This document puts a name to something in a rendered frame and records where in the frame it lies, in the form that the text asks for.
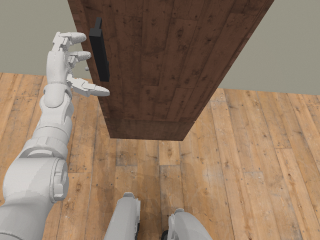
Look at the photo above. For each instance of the robot left forearm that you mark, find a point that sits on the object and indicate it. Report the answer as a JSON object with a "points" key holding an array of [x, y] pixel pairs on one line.
{"points": [[52, 133]]}

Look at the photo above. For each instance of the robot right shin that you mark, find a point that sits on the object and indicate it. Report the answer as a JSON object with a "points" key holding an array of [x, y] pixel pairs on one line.
{"points": [[177, 210]]}

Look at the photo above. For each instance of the left robot hand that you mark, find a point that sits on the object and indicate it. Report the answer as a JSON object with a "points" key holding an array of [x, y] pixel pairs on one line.
{"points": [[60, 63]]}

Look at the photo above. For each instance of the cupboard door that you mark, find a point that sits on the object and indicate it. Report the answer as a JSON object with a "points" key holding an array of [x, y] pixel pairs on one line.
{"points": [[166, 56]]}

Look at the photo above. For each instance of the robot right thigh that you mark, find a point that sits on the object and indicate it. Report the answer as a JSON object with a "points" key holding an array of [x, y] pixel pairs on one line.
{"points": [[184, 226]]}

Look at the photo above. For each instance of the handle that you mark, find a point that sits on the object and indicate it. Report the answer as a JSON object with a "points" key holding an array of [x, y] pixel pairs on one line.
{"points": [[98, 47]]}

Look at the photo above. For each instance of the left robot upper arm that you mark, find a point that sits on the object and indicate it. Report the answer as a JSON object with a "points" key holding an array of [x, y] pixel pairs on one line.
{"points": [[33, 186]]}

